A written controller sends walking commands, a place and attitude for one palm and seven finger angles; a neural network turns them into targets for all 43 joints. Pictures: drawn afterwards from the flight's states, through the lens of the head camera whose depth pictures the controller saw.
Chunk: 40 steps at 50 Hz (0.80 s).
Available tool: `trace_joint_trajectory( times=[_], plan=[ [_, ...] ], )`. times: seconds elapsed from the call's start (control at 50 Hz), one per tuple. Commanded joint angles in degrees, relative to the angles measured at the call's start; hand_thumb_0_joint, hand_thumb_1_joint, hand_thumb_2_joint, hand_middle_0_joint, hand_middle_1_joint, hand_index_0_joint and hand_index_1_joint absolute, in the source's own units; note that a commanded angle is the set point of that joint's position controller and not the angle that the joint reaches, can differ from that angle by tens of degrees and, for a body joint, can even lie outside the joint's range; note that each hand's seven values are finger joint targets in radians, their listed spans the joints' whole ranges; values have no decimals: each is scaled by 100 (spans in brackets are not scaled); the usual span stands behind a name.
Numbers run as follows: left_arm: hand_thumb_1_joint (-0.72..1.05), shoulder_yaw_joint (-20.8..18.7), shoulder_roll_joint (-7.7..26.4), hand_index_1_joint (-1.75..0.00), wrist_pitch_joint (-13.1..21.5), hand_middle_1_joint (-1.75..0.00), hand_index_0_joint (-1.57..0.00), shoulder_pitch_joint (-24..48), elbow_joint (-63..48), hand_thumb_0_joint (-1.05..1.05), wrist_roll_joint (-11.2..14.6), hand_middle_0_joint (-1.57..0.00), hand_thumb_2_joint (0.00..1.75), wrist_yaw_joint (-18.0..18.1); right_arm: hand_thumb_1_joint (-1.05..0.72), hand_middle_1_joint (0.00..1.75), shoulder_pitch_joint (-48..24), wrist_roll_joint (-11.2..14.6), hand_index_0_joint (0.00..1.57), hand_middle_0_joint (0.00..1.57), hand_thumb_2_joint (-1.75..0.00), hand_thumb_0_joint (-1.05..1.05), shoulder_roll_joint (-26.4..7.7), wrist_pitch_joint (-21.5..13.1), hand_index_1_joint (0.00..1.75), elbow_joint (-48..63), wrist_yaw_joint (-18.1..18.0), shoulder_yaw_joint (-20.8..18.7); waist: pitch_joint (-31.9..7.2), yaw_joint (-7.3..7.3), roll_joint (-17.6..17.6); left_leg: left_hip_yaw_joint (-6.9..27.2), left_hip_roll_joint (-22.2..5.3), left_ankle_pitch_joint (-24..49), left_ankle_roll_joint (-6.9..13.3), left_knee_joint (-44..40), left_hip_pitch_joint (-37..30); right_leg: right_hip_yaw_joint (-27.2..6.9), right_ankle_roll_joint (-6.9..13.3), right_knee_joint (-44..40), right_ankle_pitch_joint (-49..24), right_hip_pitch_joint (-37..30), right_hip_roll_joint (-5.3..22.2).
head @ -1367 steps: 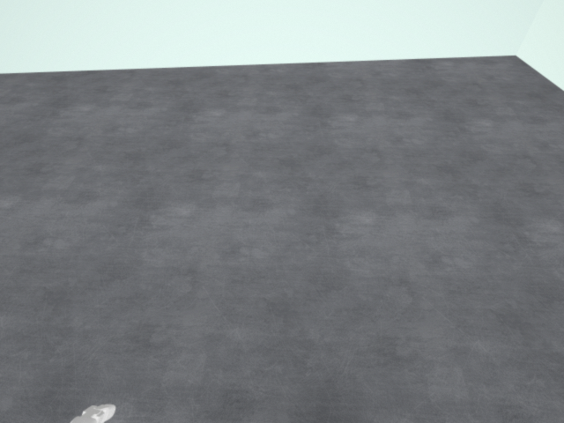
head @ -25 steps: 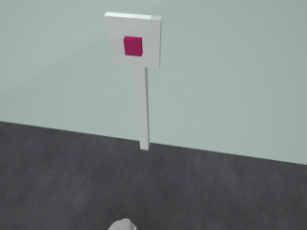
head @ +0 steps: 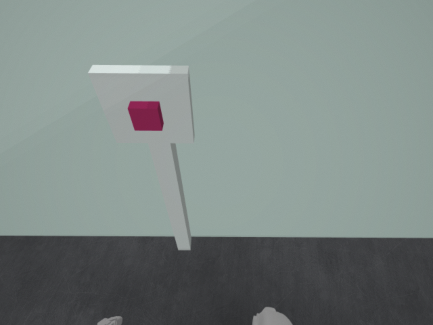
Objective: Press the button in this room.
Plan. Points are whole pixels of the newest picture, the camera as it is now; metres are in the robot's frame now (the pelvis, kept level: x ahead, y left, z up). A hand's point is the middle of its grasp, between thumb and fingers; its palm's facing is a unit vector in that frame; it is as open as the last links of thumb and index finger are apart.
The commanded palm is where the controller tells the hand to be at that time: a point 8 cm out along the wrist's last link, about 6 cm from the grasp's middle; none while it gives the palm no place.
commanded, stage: come to a stop and stand still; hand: left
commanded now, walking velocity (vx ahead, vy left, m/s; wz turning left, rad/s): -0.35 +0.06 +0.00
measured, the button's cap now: (146, 115) +0.51 +0.17 +0.10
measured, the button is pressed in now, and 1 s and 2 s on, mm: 0 0 0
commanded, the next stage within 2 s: look again from close up in 1.46 s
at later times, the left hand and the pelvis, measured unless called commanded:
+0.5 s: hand out of the picture +0.09 +0.21 -0.17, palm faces +0.07 -0.96 -0.28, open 7.3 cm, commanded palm none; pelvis +0.02 +0.00 -0.01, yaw +1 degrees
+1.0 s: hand out of the picture -0.01 +0.23 -0.17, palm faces +0.00 -0.98 -0.22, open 7.4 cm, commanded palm none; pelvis -0.01 +0.06 +0.00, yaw -1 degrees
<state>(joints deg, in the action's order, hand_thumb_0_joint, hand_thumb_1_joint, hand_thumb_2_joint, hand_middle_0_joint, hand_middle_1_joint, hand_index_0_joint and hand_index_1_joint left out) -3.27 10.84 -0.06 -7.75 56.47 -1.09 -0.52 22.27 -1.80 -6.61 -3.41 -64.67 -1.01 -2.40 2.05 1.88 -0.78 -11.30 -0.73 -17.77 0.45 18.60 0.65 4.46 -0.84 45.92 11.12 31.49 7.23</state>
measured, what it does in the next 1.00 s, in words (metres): steps on the spot: right foot, then left foot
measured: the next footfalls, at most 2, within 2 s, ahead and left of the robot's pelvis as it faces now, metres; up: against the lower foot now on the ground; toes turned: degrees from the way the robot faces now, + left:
right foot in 0.08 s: +0.16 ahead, -0.14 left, +0.00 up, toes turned -8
left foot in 0.56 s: +0.03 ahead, +0.14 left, +0.00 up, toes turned +3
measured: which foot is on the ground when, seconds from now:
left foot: down 0.00-0.08, up 0.10-0.54, down 0.56-1.00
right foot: up 0.00-0.06, down 0.08-0.56, up 0.58-0.90, down 0.92-1.00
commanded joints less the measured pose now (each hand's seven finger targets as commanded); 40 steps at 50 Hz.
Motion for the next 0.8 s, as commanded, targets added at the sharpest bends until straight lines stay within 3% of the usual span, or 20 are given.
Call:
trace_joint_trajectory(
  times=[0.0, 0.02, 0.04, 0.06, 0.08, 0.1, 0.12, 0.16, 0.2, 0.28, 0.42, 0.48, 0.5, 0.52, 0.54, 0.56, 0.6, 0.64, 0.74, 0.78],
  plan=[
    [90, 61, 81, -30, 179, -30, -20, -289, -171, 0, 4, -20, 90, 4, -90, 30, 231, 17, 20, 20, -90, 0, -932, -12, 30, 148, -67, -164, 154, -165, 606, 624, -1477, 4152, 600, 403, 127, 301, 161, -1208, -90, -885, -389],
    [90, 50, 158, -30, 239, -30, -20, -807, 21, 0, -5, -20, 90, 40, -90, 30, 203, 53, 20, 20, -90, 0, -911, 4, 30, 113, -71, -145, -142, -401, 454, 532, -1277, 4322, 404, 994, 181, 379, 141, -1739, -729, -1648, -503],
    [90, 1, 490, -30, 314, -30, -20, -1339, 209, 0, -19, -20, 90, 116, -90, 30, 242, 109, 20, 20, -90, 0, -799, 9, 30, 103, -51, -126, -613, -588, 61, 440, -1029, 3529, 124, 1710, 757, -43, 155, -1919, -2496, -2788, -109],
    [90, -95, 983, -30, 393, -30, -20, -1735, 333, 0, -45, -20, 90, 204, -90, 30, 488, 173, 20, 20, -90, 0, -538, 26, 30, 150, -24, -86, -1313, -609, -861, 228, -358, 910, -158, 2889, 1753, -1452, 660, -1647, -5572, -4062, 1205],
    [90, -83, 1217, -30, 377, -30, -20, -1873, 397, 0, 57, -20, 90, 213, -90, 30, 561, 258, 20, 20, -90, 0, -572, 133, 30, 181, -62, -97, -1683, -531, -861, 664, -58, -1781, -218, 3750, 1606, -1630, 1317, -1689, -7405, -3987, 1916],
    [90, -71, 1178, -30, 343, -30, -20, -1536, 296, 0, 41, -20, 90, 272, -90, 30, 334, 286, 20, 20, -90, 0, -493, 216, 30, 241, -81, -119, -1331, -447, -622, 1004, -112, -1859, -192, 4099, 1787, -1376, 1459, -1800, -7252, -3581, 1922],
    [90, -101, 1123, -30, 293, -30, -20, -1297, 247, 0, 21, -20, 90, 308, -90, 30, 142, 280, 20, 20, -90, 0, -477, 317, 30, 238, -66, -127, -1261, -492, -836, 1073, -151, -1807, -198, 4481, 1948, -1442, 1485, -1872, -6614, -3317, 1825],
    [90, -81, 958, -30, 157, -30, -20, -793, 114, 0, 18, -20, 90, 372, -90, 30, -167, 227, 20, 20, -90, 0, -552, 474, 30, 250, -84, -165, -643, -398, -485, 1292, -171, -1548, -233, 4791, 2141, -1214, 1318, -2100, -5590, -2600, 1643],
    [90, -107, 914, -30, 100, -30, -20, -521, 4, 0, 3, -20, 90, 371, -90, 30, -179, 188, 20, 20, -90, 0, -552, 611, 30, 280, -47, -193, -524, -277, -388, 1315, -95, -1203, -299, 4887, 2184, -933, 1132, -2292, -4774, -2154, 1468],
    [90, -162, 866, -30, 33, -30, -20, -245, -197, 0, -7, -20, 90, 360, -90, 30, -304, 119, 20, 20, -90, 0, -700, 774, 30, 477, 29, -271, -571, -205, -811, 1336, -36, -598, -411, 4987, 2315, -705, 1009, -2550, -3413, -1801, 1282],
    [90, -231, 1131, -30, -87, -30, -20, -173, -341, 0, -139, -20, 90, 279, -90, 30, -810, 116, 20, 20, -90, 0, -777, 626, 30, 851, 114, -219, -442, -332, -1288, 997, -42, -822, -303, 3212, 1786, -968, 966, -2940, -321, -1480, 1080],
    [90, -245, 1193, -30, -124, -30, -20, -149, -325, 0, -119, -20, 90, 254, -90, 30, -509, 130, 20, 20, -90, 0, -790, 504, 30, 814, 107, -172, -536, -177, -1130, 821, -2, -418, -235, 1656, 1127, -987, 765, -2702, 286, -1383, 909],
    [90, -221, 1136, -30, -154, -30, -20, -152, -300, 0, -70, -20, 90, 248, -90, 30, -281, 135, 20, 20, -90, 0, -838, 453, 30, 752, 99, -161, -568, -59, -843, 845, -31, 123, -214, 710, 522, -902, 548, -2315, 580, -1042, 777],
    [90, -146, 853, -30, -187, -30, -20, -291, -327, 0, -1, -20, 90, 229, -90, 30, -243, 115, 20, 20, -90, 0, -1125, 384, 30, 769, 90, -200, -502, -38, 387, 1525, -523, 11, -148, -73, 350, -559, 293, -1457, 988, -607, 300],
    [90, -64, 483, -30, -229, -30, -20, -460, -376, 0, 33, -20, 90, 208, -90, 30, -530, 64, 20, 20, -90, 0, -1619, 376, 30, 955, 82, -300, -122, -104, 2121, 2972, -1745, 14, 74, -785, 1052, -32, -70, -362, 1897, -79, -423],
    [90, -75, 562, -30, -296, -30, -20, -304, -355, 0, 8, -20, 90, 244, -90, 30, -982, 39, 20, 20, -90, 0, -1715, 450, 30, 1155, 37, -278, 311, -115, 1904, 3020, -1966, -32, 334, -1008, 2255, -546, -41, 174, 1936, -505, -474],
    [90, -130, 685, -30, -361, -30, -20, -329, -145, 0, -26, -20, 90, 215, -90, 30, -1510, 9, 20, 20, -90, 0, -1370, 411, 30, 1145, -63, -163, 548, -358, 1671, 2250, -1329, 193, 266, -1008, 2592, -792, -28, 788, 1337, -881, -502],
    [90, -114, 614, -30, -284, -30, -20, -754, 82, 0, -14, -20, 90, 162, -90, 30, -1495, 70, 20, 20, -90, 0, -1176, 352, 30, 1063, -104, -79, 336, -497, 1231, 1784, -1064, 842, 366, -668, 1821, -730, -37, 1091, 1024, -623, -580],
    [90, 40, 452, -30, -140, -30, -20, -713, 268, 0, 21, -20, 90, 199, -90, 30, -705, 129, 20, 20, -90, 0, -933, 238, 30, 659, -171, -55, -103, -232, 670, 1815, -1196, 2507, 723, -366, 272, -590, -180, 430, 1111, -468, -453],
    [90, 126, 316, -30, -101, -30, -20, -612, 262, 0, 34, -20, 90, 215, -90, 30, -463, 103, 20, 20, -90, 0, -973, 224, 30, 517, -183, -70, -304, -109, 759, 1967, -1341, 3251, 874, -172, -133, -476, -174, -368, 1454, -757, -381]
  ],
)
